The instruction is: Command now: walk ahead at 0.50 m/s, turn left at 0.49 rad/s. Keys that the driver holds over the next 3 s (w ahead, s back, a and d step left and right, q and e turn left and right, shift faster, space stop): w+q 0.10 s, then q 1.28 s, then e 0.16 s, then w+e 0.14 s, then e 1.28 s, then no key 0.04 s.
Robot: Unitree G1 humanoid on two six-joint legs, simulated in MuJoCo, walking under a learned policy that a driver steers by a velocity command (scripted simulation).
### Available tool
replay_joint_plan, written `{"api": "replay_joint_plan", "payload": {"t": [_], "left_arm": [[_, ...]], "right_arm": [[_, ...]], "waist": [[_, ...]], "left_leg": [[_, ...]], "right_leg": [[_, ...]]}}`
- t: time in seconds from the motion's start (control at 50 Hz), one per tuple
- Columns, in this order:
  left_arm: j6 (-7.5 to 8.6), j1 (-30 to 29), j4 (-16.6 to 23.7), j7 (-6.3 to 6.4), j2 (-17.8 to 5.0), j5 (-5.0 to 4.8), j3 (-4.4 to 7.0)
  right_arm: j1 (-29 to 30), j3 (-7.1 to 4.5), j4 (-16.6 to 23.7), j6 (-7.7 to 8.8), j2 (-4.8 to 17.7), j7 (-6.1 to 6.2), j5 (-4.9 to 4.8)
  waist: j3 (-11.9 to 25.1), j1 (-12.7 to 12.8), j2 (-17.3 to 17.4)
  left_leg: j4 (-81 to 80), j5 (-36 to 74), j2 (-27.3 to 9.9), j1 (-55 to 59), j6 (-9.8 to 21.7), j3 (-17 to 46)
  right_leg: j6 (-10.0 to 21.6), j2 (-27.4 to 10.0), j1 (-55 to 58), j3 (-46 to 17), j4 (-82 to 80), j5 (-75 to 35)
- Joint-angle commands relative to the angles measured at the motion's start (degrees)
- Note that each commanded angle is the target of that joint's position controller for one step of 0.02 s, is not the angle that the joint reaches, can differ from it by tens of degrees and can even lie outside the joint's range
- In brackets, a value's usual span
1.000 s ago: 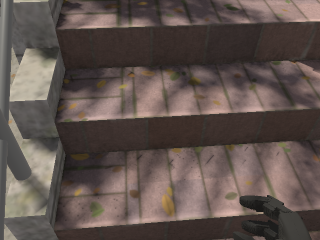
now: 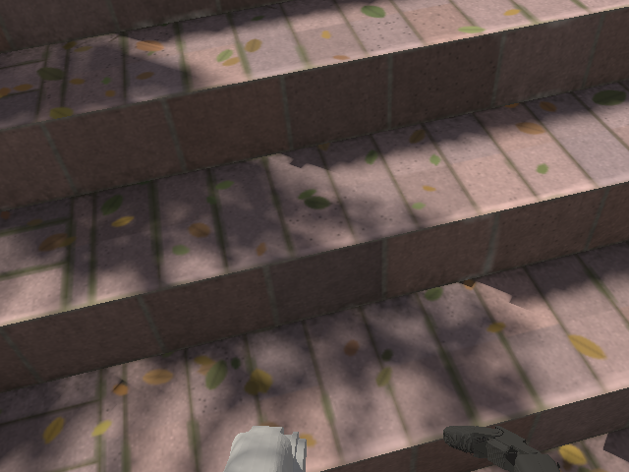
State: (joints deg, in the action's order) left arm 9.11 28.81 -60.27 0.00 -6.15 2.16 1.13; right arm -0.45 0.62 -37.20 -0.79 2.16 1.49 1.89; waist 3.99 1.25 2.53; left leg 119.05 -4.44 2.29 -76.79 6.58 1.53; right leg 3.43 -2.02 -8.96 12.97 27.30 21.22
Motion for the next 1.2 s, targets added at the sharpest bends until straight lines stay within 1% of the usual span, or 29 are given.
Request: {"api": "replay_joint_plan", "payload": {"t": [0.02,0.06,0.1,0.14,0.16,0.18,0.2,0.22,0.24,0.26,0.3,0.38,0.42,0.48,0.56,0.64,0.66,0.7,0.72,0.74,0.76,0.78,0.8,0.82,0.86,0.88,1.04,1.16,1.2], "left_arm": [[0.54,7.2,0.2,2.98,-11.2,0.03,2.79],[-1.07,8.5,-0.9,4.17,-8.6,-0.82,2.4],[-1.02,2.7,2.8,4.65,-7.1,-2.94,0.93],[-0.43,3.0,5.0,4.74,-14.1,-3.84,2.0],[-0.88,0.0,6.7,3.55,-17.4,-4.83,2.87],[-0.19,-2.9,11.4,2.49,-16.6,-4.01,2.74],[-0.01,-13.1,16.4,0.54,-14.2,-3.0,2.88],[-0.21,-12.3,19.3,-0.64,-10.8,-0.2,2.44],[-1.29,-14.1,21.8,-0.87,-6.6,-0.36,1.53],[-1.67,-14.7,23.3,-0.03,-2.9,-0.1,0.52],[-2.23,-13.5,25.3,0.73,0.2,1.3,-1.08],[-4.61,-13.0,25.9,2.31,-0.8,1.15,-1.44],[-5.39,-16.2,25.1,2.73,0.2,0.66,-1.34],[-5.39,-24.1,28.2,3.19,0.8,1.02,-1.49],[-6.71,-37.3,34.7,2.28,3.6,2.69,-3.5],[-8.34,-42.7,39.4,1.0,2.4,1.64,-3.77],[-9.04,-43.6,41.1,1.03,3.8,-0.09,-4.67],[-9.85,-42.0,41.2,0.76,2.9,-1.8,-4.37],[-9.95,-29.8,36.2,1.26,3.0,-3.64,-3.6],[-9.62,-23.9,34.5,1.74,0.0,-4.27,-2.06],[-9.06,-16.5,32.4,2.36,-4.6,-3.63,0.21],[-8.69,-12.5,31.3,3.61,-11.0,-0.95,2.21],[-9.83,-13.9,31.8,4.14,-13.1,-0.28,3.03],[-10.23,-20.2,32.5,4.21,-9.3,-1.44,2.43],[-10.14,-29.4,30.1,5.0,-0.7,-1.43,0.36],[-9.8,-29.7,28.3,5.21,0.8,-1.13,-0.14],[-6.73,-26.8,24.5,3.67,-7.0,0.16,2.19],[-7.52,-22.2,26.9,5.49,-10.0,1.37,3.42],[-6.96,-20.1,26.7,5.15,-10.9,0.58,3.96]], "right_arm": [[10.4,-0.02,6.3,0.05,2.2,-0.4,-0.37],[16.2,1.02,7.5,-0.29,0.9,-0.56,-0.24],[7.2,1.52,2.7,-0.32,1.5,-0.64,-2.87],[-7.0,0.2,-1.0,-0.63,4.9,0.41,-4.18],[-13.9,-0.94,-2.2,0.35,7.5,-0.02,-2.74],[-17.8,-2.99,-3.2,0.78,12.4,0.07,-1.91],[-16.9,-5.73,-4.3,-0.14,19.7,0.96,-2.31],[-11.1,-6.63,-2.3,-0.22,20.9,1.0,-0.1],[-9.8,-6.42,-3.3,0.63,18.2,0.98,0.04],[-10.9,-5.59,-6.7,1.35,15.0,1.47,0.05],[-11.4,-4.15,-9.8,2.99,9.3,1.31,1.04],[-17.1,-4.67,-11.6,4.92,11.5,0.62,-1.62],[-21.0,-3.98,-11.1,5.3,10.3,1.74,-0.91],[-26.6,-5.55,-10.8,5.87,14.8,2.18,0.23],[-30.1,-5.99,-10.4,5.9,14.9,2.42,-0.63],[-32.2,-6.3,-11.1,4.98,14.9,3.02,-0.58],[-32.2,-7.41,-9.7,4.44,18.0,3.65,-1.74],[-30.1,-7.77,-8.5,3.39,18.7,3.42,-0.99],[-23.1,-7.28,-6.7,2.62,17.5,2.59,-0.58],[-22.5,-7.44,-5.4,3.43,19.2,1.74,-2.18],[-18.7,-7.9,-4.2,4.92,20.8,0.22,-3.17],[-13.7,-7.71,0.6,5.53,19.3,-1.45,-4.86],[-11.9,-7.41,2.8,5.18,17.4,-1.8,-2.27],[-15.9,-7.19,2.4,4.57,15.3,-2.07,0.82],[-17.5,-6.0,2.3,0.93,11.4,-0.09,2.47],[-17.5,-5.47,3.0,-0.36,10.7,0.54,3.1],[-10.2,-5.05,8.7,-2.39,12.1,1.38,1.8],[-1.4,-5.49,14.7,-3.06,13.3,0.97,1.57],[0.3,-5.96,13.7,-3.27,12.2,1.0,2.34]], "waist": [[-5.5,0.5,-10.8],[-6.5,1.8,-7.1],[-1.2,-1.9,-7.0],[5.9,-6.2,-16.9],[11.2,-9.6,-18.9],[13.3,-12.0,-11.9],[14.4,-12.8,9.5],[17.5,-7.8,0.9],[11.4,-4.9,-5.0],[-1.1,-1.8,-8.1],[-4.4,1.4,-8.1],[-6.6,2.9,-7.2],[-3.9,0.3,-3.5],[-1.7,-3.1,0.0],[-2.8,-6.7,-0.9],[-1.1,-8.3,3.5],[0.0,-8.8,4.5],[-0.2,-6.6,6.3],[6.4,-0.5,7.7],[11.2,1.9,7.5],[15.0,6.9,4.6],[18.9,8.6,-13.1],[22.3,7.6,-25.3],[20.0,2.6,-18.6],[0.3,-5.1,-8.3],[-4.0,-6.9,-5.4],[-2.9,-6.8,-7.4],[-1.3,-0.9,-8.6],[-2.8,0.0,-9.8]], "left_leg": [[-8.8,-13.0,-3.2,-5.2,0.6,-6.7],[-22.7,-22.4,-5.8,-1.9,1.7,-10.4],[-38.3,-28.5,-0.8,23.6,4.1,-20.3],[-46.7,-30.7,5.6,42.0,6.0,-21.4],[-58.5,-24.5,6.7,52.0,7.5,-14.4],[-67.3,-24.0,1.7,67.5,11.7,5.1],[-91.4,-15.1,-10.8,73.2,19.9,40.7],[-96.8,-11.0,-14.6,71.3,19.9,50.6],[-94.8,-20.0,-13.3,62.8,18.4,44.9],[-91.9,-17.1,-12.2,52.9,15.6,37.3],[-91.8,-3.2,-7.8,49.6,11.7,26.1],[-90.3,15.6,-5.6,51.1,8.6,14.3],[-87.6,26.0,-4.7,54.2,8.6,13.1],[-90.6,17.9,-7.4,64.5,9.2,19.6],[-93.1,12.3,-8.7,73.7,8.7,27.0],[-96.1,17.9,-9.4,82.6,8.1,27.7],[-103.4,22.9,-11.7,81.6,8.0,27.3],[-103.1,34.6,-12.1,78.6,6.0,22.4],[-98.8,63.3,-8.2,70.1,4.0,12.1],[-94.9,73.7,-7.7,65.2,2.3,13.8],[-84.4,69.3,-6.4,62.6,0.1,12.6],[-68.0,37.7,2.1,45.6,-4.7,11.0],[-39.8,-19.6,8.0,43.8,-7.6,7.2],[-26.6,-21.2,6.0,40.6,-7.2,11.7],[-25.6,-12.3,0.5,35.4,-5.9,6.5],[-26.2,-9.3,0.3,35.9,-5.5,6.2],[-17.9,2.2,-0.9,23.8,-7.5,4.7],[-24.0,2.2,-5.3,21.2,-8.5,5.9],[-26.7,0.5,-6.4,22.2,-7.5,3.5]], "right_leg": [[0.3,-13.9,9.1,-10.6,-19.6,-24.6],[2.1,-13.2,16.5,-7.2,-22.7,-35.6],[2.7,-10.9,10.7,2.9,-16.4,-81.9],[4.6,-15.8,10.8,0.8,1.0,-120.6],[4.6,-15.5,10.5,0.8,15.4,-117.8],[1.3,-10.3,-10.4,-0.9,33.9,-95.7],[-3.2,7.1,-29.9,-3.5,65.6,-18.9],[-2.6,5.2,-34.5,-18.8,83.3,-15.1],[-2.0,4.1,-36.7,-18.8,86.6,-18.3],[-1.1,3.7,-42.3,-17.5,87.3,-18.3],[0.5,3.5,-47.7,-17.5,93.3,-15.7],[-0.8,1.1,-53.5,-16.1,83.4,-9.5],[-1.2,2.8,-55.4,-11.3,87.3,-12.4],[-1.2,1.8,-67.5,-12.4,94.8,-9.2],[-2.3,0.3,-77.9,-13.5,94.9,-5.5],[-3.1,-0.6,-75.8,-13.0,78.6,-2.9],[-1.0,-1.6,-66.3,-13.3,67.0,7.3],[1.9,-1.0,-51.1,-13.3,54.7,15.3],[3.2,4.0,-28.2,-6.9,47.3,16.0],[3.3,6.1,-11.8,-6.3,40.0,5.3],[4.2,4.9,-1.5,-10.9,32.8,0.7],[10.4,-8.4,9.8,-34.7,22.4,-16.9],[17.6,-20.7,3.7,-55.5,5.8,-31.5],[17.5,-19.4,-2.7,-58.8,4.2,-21.0],[10.7,-15.2,-21.9,-42.3,8.3,13.7],[8.6,-12.4,-28.4,-35.4,10.2,16.1],[6.5,-15.7,-21.0,-20.2,7.6,8.7],[7.1,-23.5,-10.4,-25.6,7.7,10.9],[7.0,-25.5,-10.6,-23.6,7.5,15.1]]}}
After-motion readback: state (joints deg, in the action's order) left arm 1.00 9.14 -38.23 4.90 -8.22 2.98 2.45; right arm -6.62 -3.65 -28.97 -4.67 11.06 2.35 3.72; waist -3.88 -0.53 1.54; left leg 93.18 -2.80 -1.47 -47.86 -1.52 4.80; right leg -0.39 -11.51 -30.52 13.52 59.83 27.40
